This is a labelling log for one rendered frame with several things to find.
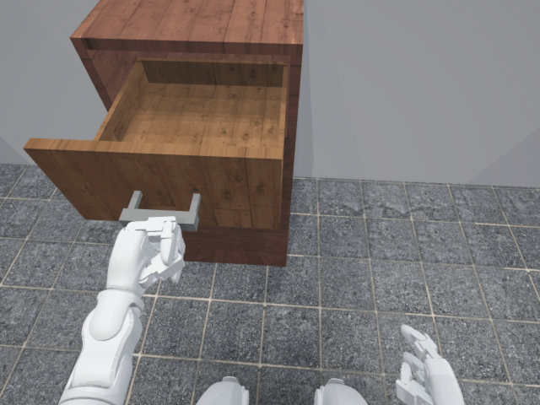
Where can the robot left hand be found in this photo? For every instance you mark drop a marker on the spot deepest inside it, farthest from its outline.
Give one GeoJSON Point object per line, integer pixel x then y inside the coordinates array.
{"type": "Point", "coordinates": [133, 250]}

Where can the cabinet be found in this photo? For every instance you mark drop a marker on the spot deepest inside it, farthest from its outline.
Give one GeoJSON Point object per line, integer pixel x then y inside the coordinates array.
{"type": "Point", "coordinates": [116, 32]}

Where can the robot right shin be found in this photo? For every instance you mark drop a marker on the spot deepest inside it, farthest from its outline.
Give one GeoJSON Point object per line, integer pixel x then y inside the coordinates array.
{"type": "Point", "coordinates": [335, 381]}

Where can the left robot forearm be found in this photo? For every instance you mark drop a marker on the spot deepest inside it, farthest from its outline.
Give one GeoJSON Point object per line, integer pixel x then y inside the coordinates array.
{"type": "Point", "coordinates": [110, 334]}

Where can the drawer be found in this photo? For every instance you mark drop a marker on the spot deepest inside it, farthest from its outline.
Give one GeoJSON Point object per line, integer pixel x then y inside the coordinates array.
{"type": "Point", "coordinates": [178, 127]}

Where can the right robot thigh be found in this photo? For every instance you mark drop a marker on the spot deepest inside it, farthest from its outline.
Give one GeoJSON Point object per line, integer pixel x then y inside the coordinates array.
{"type": "Point", "coordinates": [337, 394]}

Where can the handle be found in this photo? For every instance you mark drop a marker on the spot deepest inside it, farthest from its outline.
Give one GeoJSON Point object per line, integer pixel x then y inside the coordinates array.
{"type": "Point", "coordinates": [188, 221]}

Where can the robot right hand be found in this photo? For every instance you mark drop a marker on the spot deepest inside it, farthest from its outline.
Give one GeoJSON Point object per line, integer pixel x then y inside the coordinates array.
{"type": "Point", "coordinates": [436, 382]}

